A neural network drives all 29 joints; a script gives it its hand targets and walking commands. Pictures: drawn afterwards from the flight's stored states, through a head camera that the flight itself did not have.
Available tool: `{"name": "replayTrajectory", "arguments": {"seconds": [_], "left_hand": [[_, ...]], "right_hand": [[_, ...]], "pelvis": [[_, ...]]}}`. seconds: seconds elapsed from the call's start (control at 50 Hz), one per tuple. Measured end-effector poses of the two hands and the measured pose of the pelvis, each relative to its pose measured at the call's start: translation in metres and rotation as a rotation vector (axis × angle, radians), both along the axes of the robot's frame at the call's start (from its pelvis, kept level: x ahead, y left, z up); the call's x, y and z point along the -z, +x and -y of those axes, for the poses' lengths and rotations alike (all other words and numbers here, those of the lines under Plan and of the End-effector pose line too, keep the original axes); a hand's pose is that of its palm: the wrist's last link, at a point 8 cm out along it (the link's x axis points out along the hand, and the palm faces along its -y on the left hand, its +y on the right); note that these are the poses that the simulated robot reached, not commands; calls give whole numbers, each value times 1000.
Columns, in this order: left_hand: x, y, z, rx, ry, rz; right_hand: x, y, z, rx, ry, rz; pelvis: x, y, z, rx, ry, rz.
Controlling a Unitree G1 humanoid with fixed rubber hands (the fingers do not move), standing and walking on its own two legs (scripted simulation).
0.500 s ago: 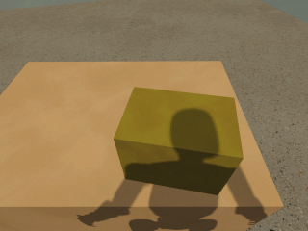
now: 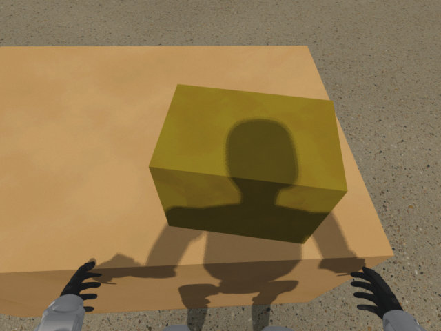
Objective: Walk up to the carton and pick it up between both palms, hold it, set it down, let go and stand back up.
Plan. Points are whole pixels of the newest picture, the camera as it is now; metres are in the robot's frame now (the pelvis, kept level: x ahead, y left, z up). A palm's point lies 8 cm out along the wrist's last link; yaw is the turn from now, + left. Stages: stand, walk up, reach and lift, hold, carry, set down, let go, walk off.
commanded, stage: reach and lift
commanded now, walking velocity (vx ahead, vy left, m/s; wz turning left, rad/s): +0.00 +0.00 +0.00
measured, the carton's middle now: (244, 168) +0.42 -0.02 +0.01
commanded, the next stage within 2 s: none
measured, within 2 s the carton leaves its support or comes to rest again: neither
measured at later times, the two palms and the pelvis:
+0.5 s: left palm out of the picture +0.13 +0.27 -0.04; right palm out of the picture +0.11 -0.26 -0.03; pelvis -0.04 +0.00 +0.01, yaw -2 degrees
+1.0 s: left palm (52, 328) +0.14 +0.27 +0.00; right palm (399, 315) +0.15 -0.23 +0.02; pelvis -0.05 +0.00 +0.01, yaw +1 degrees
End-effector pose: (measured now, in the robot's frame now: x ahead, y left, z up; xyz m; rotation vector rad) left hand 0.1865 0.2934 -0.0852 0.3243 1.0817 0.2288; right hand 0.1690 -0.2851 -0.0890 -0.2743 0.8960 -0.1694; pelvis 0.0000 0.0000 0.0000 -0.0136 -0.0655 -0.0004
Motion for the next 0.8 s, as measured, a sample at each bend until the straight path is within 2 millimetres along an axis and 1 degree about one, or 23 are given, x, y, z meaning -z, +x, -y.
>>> {"name": "replayTrajectory", "arguments": {"seconds": [0.06,0.14,0.22,0.28,0.34,0.44,0.54,0.7,0.8], "left_hand": [[-6,-8,4,17,-12,8],[-18,-27,9,6,-36,67],[-22,-46,11,-23,-61,118],[-20,-58,13,-36,-78,132],[-20,-64,16,-47,-90,145],[-31,-63,20,-40,-96,210],[-48,-54,20,3,-87,278],[-68,-44,17,57,-74,357],[-78,-43,20,46,-76,440]], "right_hand": [[-12,-3,-2,1,1,77],[-24,-22,4,-6,-24,86],[-34,-42,9,-3,-43,103],[-42,-49,6,-14,-42,129],[-47,-53,-4,-35,-26,145],[-52,-55,-21,-50,9,164],[-58,-54,-31,-25,30,215],[-70,-57,-31,18,46,307],[-72,-53,-27,-16,63,330]], "pelvis": [[-2,-1,0,10,-2,18],[-7,0,0,19,-2,47],[-10,-4,1,21,7,91],[-10,-11,2,27,15,117],[-10,-20,3,32,21,132],[-10,-34,2,28,22,134],[-9,-46,-3,25,21,127],[-9,-52,-13,27,8,131],[-9,-51,-11,-12,3,140]]}}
